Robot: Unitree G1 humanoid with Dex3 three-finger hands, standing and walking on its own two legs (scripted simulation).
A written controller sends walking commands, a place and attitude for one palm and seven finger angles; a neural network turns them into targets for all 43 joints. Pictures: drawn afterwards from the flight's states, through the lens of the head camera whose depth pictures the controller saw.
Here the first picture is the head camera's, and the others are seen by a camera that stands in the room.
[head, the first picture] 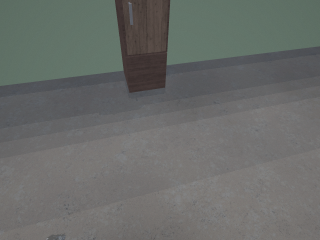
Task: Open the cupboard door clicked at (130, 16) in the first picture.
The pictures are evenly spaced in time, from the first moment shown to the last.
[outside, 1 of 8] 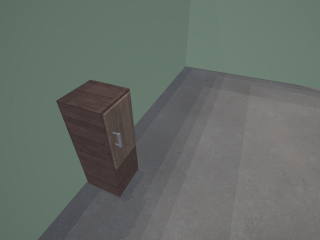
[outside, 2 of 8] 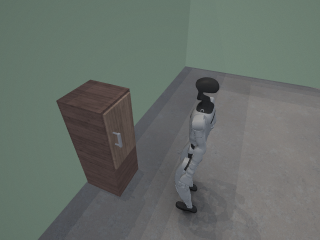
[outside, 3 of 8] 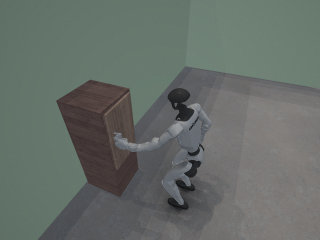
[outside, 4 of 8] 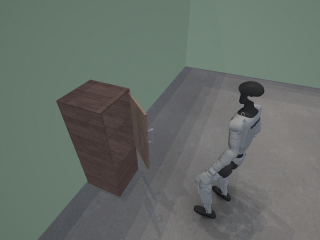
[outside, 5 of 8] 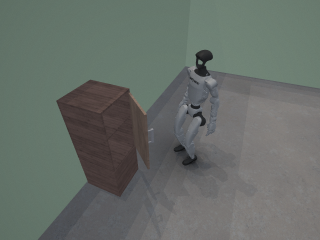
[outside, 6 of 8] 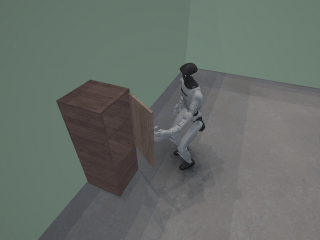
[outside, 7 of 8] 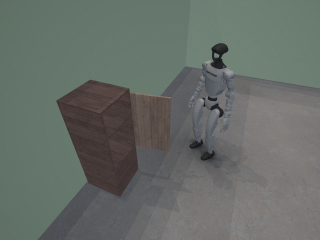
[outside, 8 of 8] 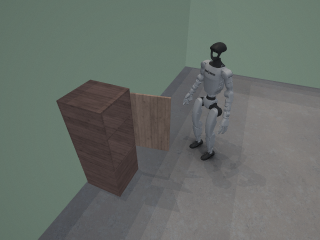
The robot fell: no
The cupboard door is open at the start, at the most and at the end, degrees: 0 101 100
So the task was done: yes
